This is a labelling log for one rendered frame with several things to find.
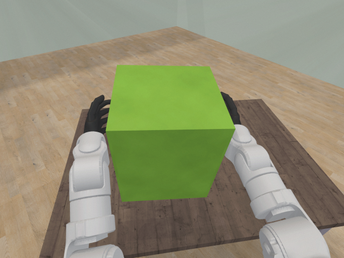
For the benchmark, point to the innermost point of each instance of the carton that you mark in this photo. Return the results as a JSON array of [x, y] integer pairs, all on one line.
[[168, 130]]

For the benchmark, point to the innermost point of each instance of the robot left upper arm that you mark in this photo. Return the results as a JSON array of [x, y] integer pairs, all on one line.
[[105, 251]]

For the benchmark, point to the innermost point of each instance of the robot left hand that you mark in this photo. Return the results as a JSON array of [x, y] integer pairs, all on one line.
[[93, 121]]

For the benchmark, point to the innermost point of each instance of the robot right forearm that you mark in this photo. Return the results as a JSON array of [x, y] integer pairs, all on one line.
[[270, 199]]

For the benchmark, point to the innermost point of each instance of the robot right hand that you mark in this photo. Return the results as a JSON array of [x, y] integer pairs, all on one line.
[[232, 109]]

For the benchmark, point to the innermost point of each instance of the robot left forearm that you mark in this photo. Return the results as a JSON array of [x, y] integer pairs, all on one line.
[[89, 194]]

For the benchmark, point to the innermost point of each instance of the robot right upper arm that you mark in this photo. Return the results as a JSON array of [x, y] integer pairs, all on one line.
[[292, 238]]

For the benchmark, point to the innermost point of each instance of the table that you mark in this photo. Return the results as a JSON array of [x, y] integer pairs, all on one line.
[[151, 227]]

